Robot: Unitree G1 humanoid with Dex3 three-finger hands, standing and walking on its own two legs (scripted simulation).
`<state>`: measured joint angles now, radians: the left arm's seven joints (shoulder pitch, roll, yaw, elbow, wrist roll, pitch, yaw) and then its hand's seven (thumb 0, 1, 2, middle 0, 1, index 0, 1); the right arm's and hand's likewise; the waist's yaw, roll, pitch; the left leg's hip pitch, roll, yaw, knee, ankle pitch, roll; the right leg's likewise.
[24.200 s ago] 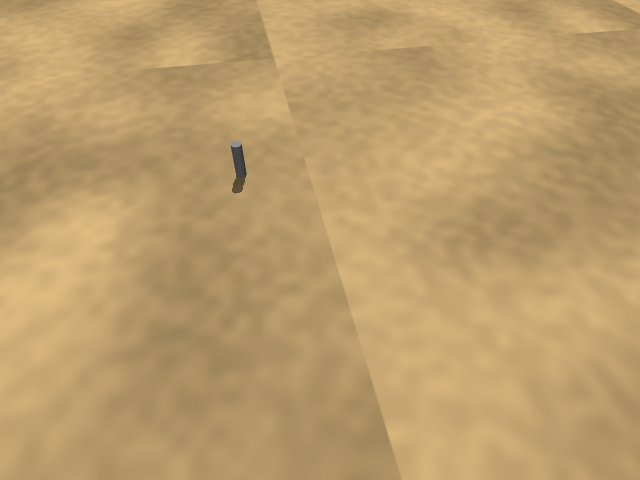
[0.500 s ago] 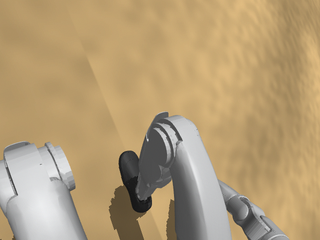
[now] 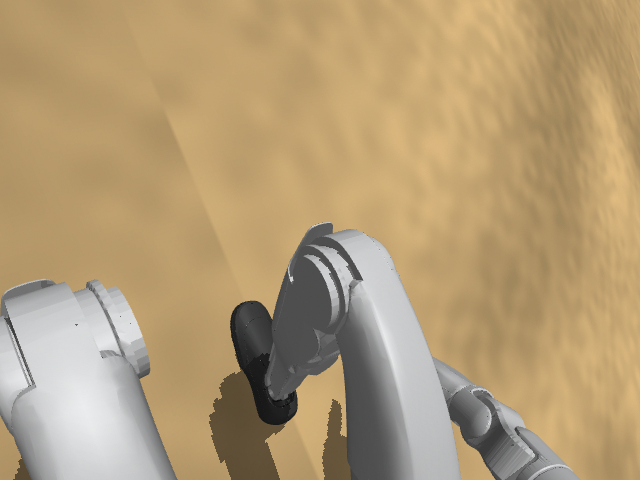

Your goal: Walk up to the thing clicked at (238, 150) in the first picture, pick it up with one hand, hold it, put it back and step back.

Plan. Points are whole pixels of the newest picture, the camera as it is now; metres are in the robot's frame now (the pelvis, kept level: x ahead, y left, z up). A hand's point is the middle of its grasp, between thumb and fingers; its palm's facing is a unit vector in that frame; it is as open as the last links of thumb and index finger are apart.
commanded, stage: open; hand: left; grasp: from the side
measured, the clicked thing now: out of the picture +0.44 +0.32 -0.20
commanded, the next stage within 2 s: withdraw in 0.22 s
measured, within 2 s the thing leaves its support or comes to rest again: neither
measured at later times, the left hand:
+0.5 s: hand out of the picture +0.45 +0.31 -0.16, palm faces +0.46 -0.89 +0.03, open 16.2 cm
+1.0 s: hand out of the picture +0.39 +0.41 -0.05, palm faces +0.37 -0.89 -0.25, open 17.5 cm
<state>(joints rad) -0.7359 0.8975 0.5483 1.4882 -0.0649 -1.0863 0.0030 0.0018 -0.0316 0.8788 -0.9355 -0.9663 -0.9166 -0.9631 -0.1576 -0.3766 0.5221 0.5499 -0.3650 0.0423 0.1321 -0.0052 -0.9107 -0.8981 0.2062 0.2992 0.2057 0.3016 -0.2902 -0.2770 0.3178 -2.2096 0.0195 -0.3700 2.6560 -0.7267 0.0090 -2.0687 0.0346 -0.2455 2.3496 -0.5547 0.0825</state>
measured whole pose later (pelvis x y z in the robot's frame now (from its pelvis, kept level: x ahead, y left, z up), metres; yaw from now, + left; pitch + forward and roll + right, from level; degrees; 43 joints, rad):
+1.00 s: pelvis +0.00 +0.00 +0.04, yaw +5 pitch +24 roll -14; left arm -0.63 0.81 0.52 1.06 0.08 -0.54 -0.14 -0.02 -0.59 0.07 -0.09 -0.06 -0.08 -0.07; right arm 0.03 -0.30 0.22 0.58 -0.12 0.11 0.10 0.00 -0.94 -0.92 0.21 0.30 0.21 0.30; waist -0.17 -0.11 0.03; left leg -2.23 0.03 -0.21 2.47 -0.69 0.04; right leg -2.12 -0.01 -0.14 2.27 -0.58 0.04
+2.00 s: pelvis +0.10 +0.00 +0.41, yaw +15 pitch +14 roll -3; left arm 0.34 0.25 0.02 0.12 -0.01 0.25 0.18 -0.01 -0.55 0.05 -0.06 -0.05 -0.06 -0.06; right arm 0.27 -0.21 0.02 0.51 0.04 -0.02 -0.18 0.01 -0.90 -0.90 0.20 0.30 0.20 0.30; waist -0.05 0.03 -0.17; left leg -0.81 0.05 -0.03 1.10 -0.53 -0.01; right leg -0.79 -0.02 -0.06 1.03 -0.48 0.02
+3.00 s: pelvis +0.10 -0.01 +0.43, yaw +16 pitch +7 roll -2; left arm 0.46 0.20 -0.01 0.02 -0.01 0.26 0.14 -0.01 -0.57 0.04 -0.05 -0.05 -0.06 -0.06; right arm 0.29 -0.21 0.02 0.51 0.01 -0.13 -0.18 0.01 -0.90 -0.90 0.20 0.30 0.20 0.30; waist -0.02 0.04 -0.10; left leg -0.60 0.05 -0.02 0.94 -0.46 -0.02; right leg -0.59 -0.02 -0.06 0.89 -0.41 0.01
